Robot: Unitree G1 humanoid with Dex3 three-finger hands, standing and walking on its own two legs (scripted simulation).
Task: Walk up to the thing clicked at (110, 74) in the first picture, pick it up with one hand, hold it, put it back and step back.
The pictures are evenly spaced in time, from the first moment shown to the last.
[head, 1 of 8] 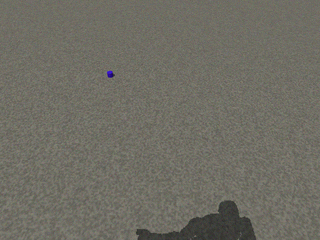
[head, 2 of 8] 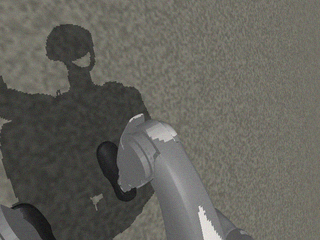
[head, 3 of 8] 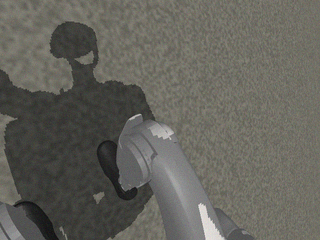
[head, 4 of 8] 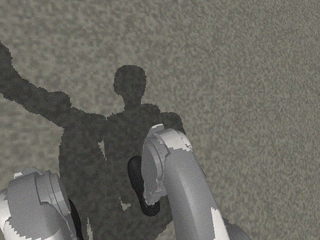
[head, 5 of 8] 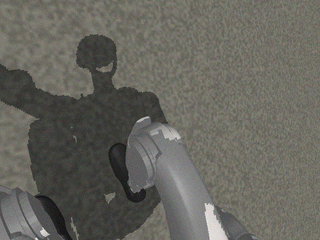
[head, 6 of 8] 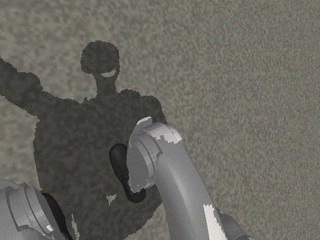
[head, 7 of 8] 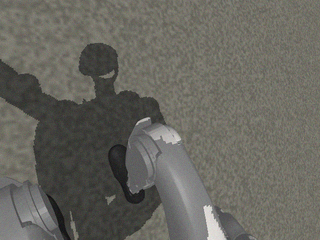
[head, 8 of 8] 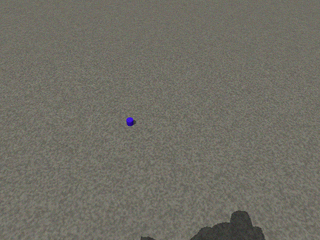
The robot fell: no
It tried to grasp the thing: no
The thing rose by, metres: 0.00
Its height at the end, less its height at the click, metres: +0.00
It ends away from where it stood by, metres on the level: 0.02
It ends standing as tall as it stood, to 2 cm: yes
